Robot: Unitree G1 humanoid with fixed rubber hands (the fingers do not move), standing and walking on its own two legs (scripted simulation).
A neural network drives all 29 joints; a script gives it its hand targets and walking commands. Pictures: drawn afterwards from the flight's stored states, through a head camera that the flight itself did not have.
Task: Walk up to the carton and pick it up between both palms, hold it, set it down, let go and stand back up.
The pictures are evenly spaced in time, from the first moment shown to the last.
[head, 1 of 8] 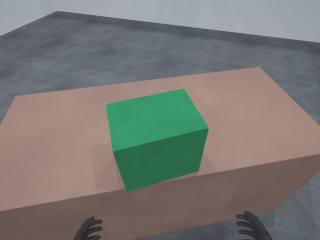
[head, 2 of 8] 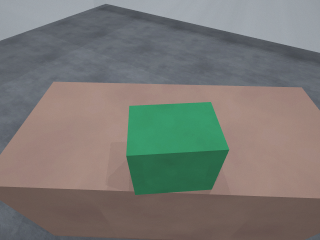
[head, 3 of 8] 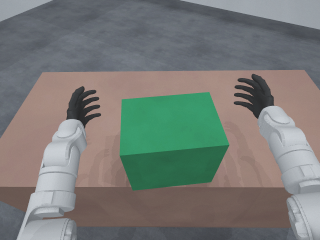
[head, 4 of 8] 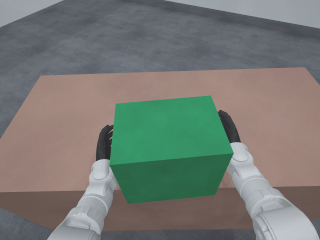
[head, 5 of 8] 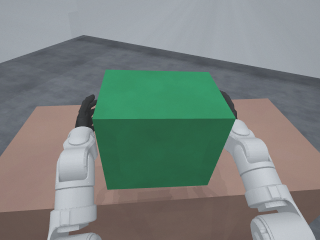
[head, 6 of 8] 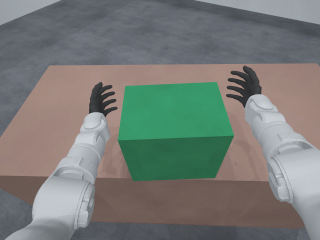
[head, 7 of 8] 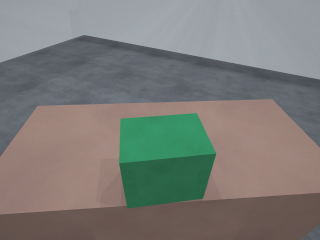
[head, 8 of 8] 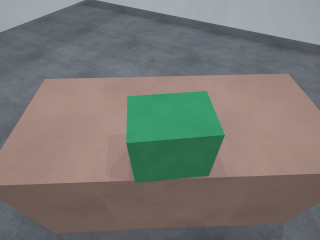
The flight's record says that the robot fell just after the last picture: no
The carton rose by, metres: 0.19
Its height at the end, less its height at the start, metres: +0.00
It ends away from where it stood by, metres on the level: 0.01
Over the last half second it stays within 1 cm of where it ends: yes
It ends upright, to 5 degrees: yes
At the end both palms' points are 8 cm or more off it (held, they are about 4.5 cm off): yes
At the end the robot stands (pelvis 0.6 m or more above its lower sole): yes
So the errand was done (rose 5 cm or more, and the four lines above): yes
